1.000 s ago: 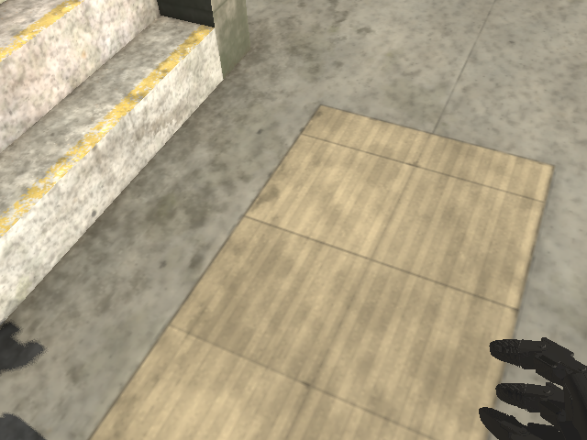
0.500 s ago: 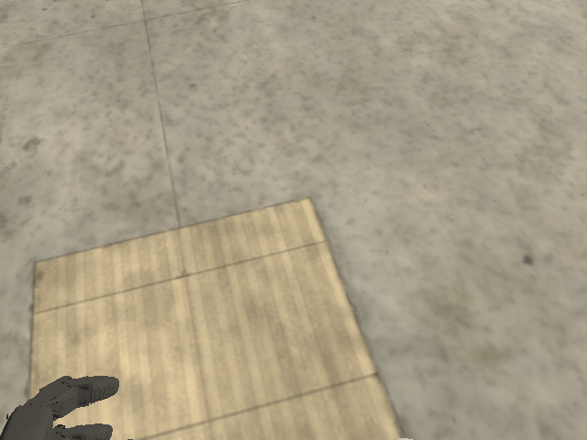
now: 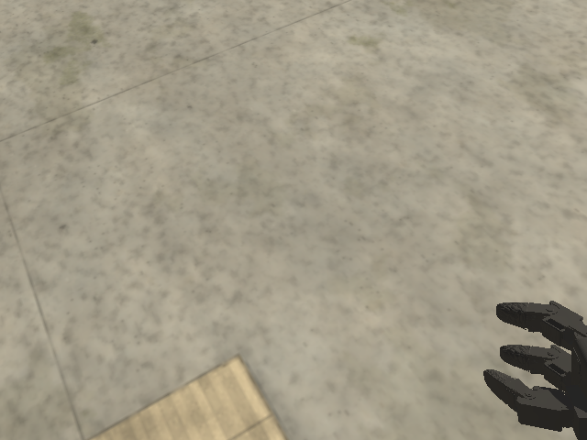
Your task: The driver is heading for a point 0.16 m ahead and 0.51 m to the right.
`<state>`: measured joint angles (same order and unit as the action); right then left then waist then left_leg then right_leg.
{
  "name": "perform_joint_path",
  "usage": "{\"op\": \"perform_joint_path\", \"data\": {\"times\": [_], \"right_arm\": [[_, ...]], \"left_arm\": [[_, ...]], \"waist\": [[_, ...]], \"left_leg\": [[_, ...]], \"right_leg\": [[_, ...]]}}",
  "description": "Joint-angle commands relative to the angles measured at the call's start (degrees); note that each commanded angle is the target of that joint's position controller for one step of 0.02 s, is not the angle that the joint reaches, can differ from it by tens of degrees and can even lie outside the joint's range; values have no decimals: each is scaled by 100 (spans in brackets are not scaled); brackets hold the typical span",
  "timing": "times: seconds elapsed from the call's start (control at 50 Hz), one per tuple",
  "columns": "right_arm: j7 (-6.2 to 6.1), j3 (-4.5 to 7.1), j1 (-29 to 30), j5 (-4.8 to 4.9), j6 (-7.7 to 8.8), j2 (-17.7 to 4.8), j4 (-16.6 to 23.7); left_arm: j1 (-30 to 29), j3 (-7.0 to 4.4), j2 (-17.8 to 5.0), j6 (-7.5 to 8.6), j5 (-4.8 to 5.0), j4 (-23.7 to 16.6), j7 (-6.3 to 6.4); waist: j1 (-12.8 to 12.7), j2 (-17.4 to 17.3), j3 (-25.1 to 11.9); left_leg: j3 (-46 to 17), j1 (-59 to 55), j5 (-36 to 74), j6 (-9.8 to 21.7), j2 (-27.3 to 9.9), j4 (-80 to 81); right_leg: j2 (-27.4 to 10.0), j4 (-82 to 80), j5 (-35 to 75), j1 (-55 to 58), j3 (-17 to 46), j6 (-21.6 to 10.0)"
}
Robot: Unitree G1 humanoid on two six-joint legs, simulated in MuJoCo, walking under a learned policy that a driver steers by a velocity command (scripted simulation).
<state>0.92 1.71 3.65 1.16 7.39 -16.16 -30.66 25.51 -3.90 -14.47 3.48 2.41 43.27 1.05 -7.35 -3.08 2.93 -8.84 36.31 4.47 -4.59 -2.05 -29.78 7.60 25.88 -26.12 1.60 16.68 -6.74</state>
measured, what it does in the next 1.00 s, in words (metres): walks ahead, turning right: left foot, then right foot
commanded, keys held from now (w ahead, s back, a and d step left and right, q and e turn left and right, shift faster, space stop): w+e+shift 0.20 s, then shift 0.46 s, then w+shift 0.04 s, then w+e+shift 0.30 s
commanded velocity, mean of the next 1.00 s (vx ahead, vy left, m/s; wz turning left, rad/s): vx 0.59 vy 0.00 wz -0.56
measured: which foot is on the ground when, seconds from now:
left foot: up 0.00-0.04, down 0.06-0.48, up 0.50-0.90, down 0.92-1.00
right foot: down 0.00-0.06, up 0.08-0.44, down 0.46-0.92, up 0.94-1.00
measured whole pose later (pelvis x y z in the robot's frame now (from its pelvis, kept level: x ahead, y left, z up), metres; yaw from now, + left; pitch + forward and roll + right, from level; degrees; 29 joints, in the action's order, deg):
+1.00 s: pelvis +0.55 -0.05 +0.01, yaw -32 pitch +3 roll +0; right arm -0.9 2.3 -11.8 0.2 4.9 -16.6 -43.7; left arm 15.6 -3.9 -17.5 1.6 2.1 42.4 -0.3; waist -0.3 0.8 -3.0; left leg 1.5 14.6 -17.3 -0.8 -1.2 -29.2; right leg 4.2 51.0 -21.5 -28.2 5.4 -3.6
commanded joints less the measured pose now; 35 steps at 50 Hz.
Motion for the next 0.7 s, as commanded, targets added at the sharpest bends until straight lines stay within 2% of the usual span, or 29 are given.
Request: {"op": "perform_joint_path", "data": {"times": [0.02,0.04,0.06,0.08,0.1,0.12,0.14,0.16,0.18,0.22,0.24,0.26,0.28,0.3,0.34,0.38,0.42,0.44,0.46,0.48,0.5,0.52,0.54,0.56,0.58,0.62,0.66,0.68,0.7], "right_arm": [[-26,402,-65,140,110,-869,365],[-70,555,-1122,170,102,-1067,171],[-151,590,-2666,164,28,-1172,-39],[-67,624,-3053,-145,22,-1685,-240],[37,572,-2830,-161,20,-1306,-168],[-34,486,-2439,-114,-43,-818,-71],[-72,445,-2264,-163,-127,-735,-191],[-88,443,-2207,-235,-170,-741,-340],[-113,404,-2084,-290,-148,-640,-466],[-65,294,-1933,-191,-104,-287,-698],[-39,266,-1872,-111,-89,-208,-809],[-33,282,-1783,-69,-81,-306,-886],[-40,324,-1650,-74,-79,-500,-905],[-56,378,-1513,-68,-79,-734,-910],[-111,436,-1401,-42,-96,-1013,-929],[-137,488,-1740,59,-90,-1276,-1098],[-176,511,-1799,157,-128,-1412,-1159],[-193,488,-1745,168,-175,-1385,-1155],[-207,432,-1797,144,-200,-1263,-1140],[-200,265,-2124,-175,-251,-735,-982],[-89,36,-3246,-157,-250,-453,-1046],[-57,172,-2929,-25,-297,-1095,-1234],[-79,179,-2341,65,-351,-1087,-1062],[-179,160,-2058,-9,-411,-976,-1064],[-254,162,-2025,-60,-497,-949,-1090],[-286,174,-2241,-72,-652,-889,-1156],[-315,128,-2240,-117,-707,-682,-1196],[-304,99,-2195,-135,-715,-589,-1197],[-270,81,-1998,-122,-709,-566,-1177]], "left_arm": [[-296,-302,-928,-9,8,-238,74],[-445,-287,-939,-50,-112,-279,27],[-750,-161,-711,-59,-296,-464,-49],[568,94,218,-13,-11,-683,-104],[384,150,-285,-28,256,-665,-53],[-432,44,-770,-64,170,-694,-33],[-941,0,-925,-74,20,-760,-38],[-1352,-10,-870,-50,-114,-905,-67],[-1400,-22,-768,-79,-74,-969,-118],[-1466,3,-526,-200,40,-1057,-132],[-1583,39,-400,-243,27,-1127,-127],[-1694,71,-326,-249,-24,-1222,-130],[-1787,100,-293,-224,-83,-1284,-144],[-1838,126,-290,-171,-144,-1311,-195],[-1918,121,-347,-62,-195,-1193,-336],[-2168,65,-489,-32,-199,-1247,-443],[-1847,-91,-835,-54,-276,-1161,-450],[-1217,-202,-1014,-70,-301,-953,-423],[-726,-290,-1185,-106,-336,-812,-345],[-544,-315,-1597,-146,-348,-763,-231],[-997,-170,-1708,-101,-492,-1090,-234],[-1049,-136,-1328,-116,-428,-1121,-284],[-1364,-78,-1185,-92,-305,-1050,-321],[-1645,-20,-982,-63,-201,-945,-325],[-1811,24,-870,-42,-231,-897,-312],[-2019,18,-859,-29,-380,-781,-296],[-2121,20,-826,-4,-414,-644,-251],[-2039,-1,-854,-26,-369,-541,-217],[-1905,-62,-989,-69,-293,-462,-179]], "waist": [[594,955,-71],[1199,978,-739],[1968,955,-1857],[1120,-2069,-3139],[1224,-2488,-2872],[1462,-1561,-1829],[1445,-467,-1186],[1368,3,-700],[1156,-53,-431],[953,-210,-68],[869,-131,170],[768,-88,336],[685,-7,412],[638,-14,416],[681,42,164],[739,-64,-47],[436,-190,-369],[65,-120,-698],[-215,7,-927],[86,1398,-1379],[704,2029,-2896],[331,866,-3196],[421,643,-2244],[585,241,-1553],[735,318,-1270],[1025,612,-1147],[1091,629,-1213],[1062,649,-1321],[921,733,-1270]], "left_leg": [[301,-1924,-415,113,223,142],[442,-2979,-726,254,215,-15],[31,-5072,-1478,422,-400,-802],[-3468,-7160,-4022,1459,-2087,439],[-4926,-6869,-6073,1515,-2357,1319],[-3932,-6012,-5645,1314,-2069,1441],[-2889,-5182,-4414,1178,-1799,1402],[-2105,-4436,-3298,1151,-1606,1375],[-1515,-3861,-2599,1149,-1478,1436],[-733,-3318,-1664,1188,-1312,1614],[-397,-3085,-672,1257,-1326,1624],[-103,-2919,403,1324,-1375,1641],[196,-2727,1089,1366,-1371,1730],[523,-2533,1423,1361,-1295,1842],[1234,-2331,1610,1150,-903,1902],[1373,-2701,2023,1066,-1003,1831],[1512,-3234,3040,947,-1053,1076],[1623,-3213,3217,834,-945,246],[1701,-2728,2733,649,-738,-803],[1740,-1507,-2001,368,-120,-2990],[808,-433,-4709,206,323,-4961],[210,-562,-4242,220,97,-5087],[381,-221,-3931,218,-95,-4739],[485,-150,-3555,149,-293,-4257],[453,-434,-3310,92,-398,-3965],[470,-1236,-3041,20,-417,-3607],[547,-1582,-2891,-46,-385,-3091],[612,-1619,-2719,-45,-396,-2734],[707,-1517,-2484,-1,-384,-2505]], "right_leg": [[-977,-24,2221,-1138,1015,-416],[-795,1097,3273,-1056,802,-212],[-676,2932,3164,-2032,535,11],[97,5275,-677,-3971,-11,283],[-554,6021,-204,-4817,-353,295],[-772,6131,328,-5081,-695,338],[-962,5964,559,-4928,-893,351],[-1157,5665,652,-4752,-955,321],[-1396,5410,756,-4471,-885,288],[-1557,5115,607,-4349,-941,257],[-1607,4839,453,-4398,-944,300],[-1551,4491,466,-4449,-994,371],[-1476,3965,661,-4356,-1095,443],[-1400,3282,1194,-4074,-1242,492],[-1071,1929,2510,-3013,-1634,491],[-807,1288,2960,-2385,-1708,373],[-532,868,2748,-1850,-1778,122],[-399,520,3034,-1063,-1833,-28],[-444,239,3611,-118,-1693,-143],[-1598,656,6401,1175,-311,-450],[-3225,700,7667,2321,2071,-1850],[-2910,264,6491,1706,1825,-1722],[-2549,83,5721,1006,1077,-1458],[-2252,-104,5190,188,672,-1144],[-2130,-260,5068,-506,446,-1024],[-1948,-572,4984,-1520,100,-942],[-1850,-686,5181,-1902,-311,-973],[-1756,-858,4186,-1905,-395,-947],[-1692,-1138,2420,-1879,-307,-918]]}}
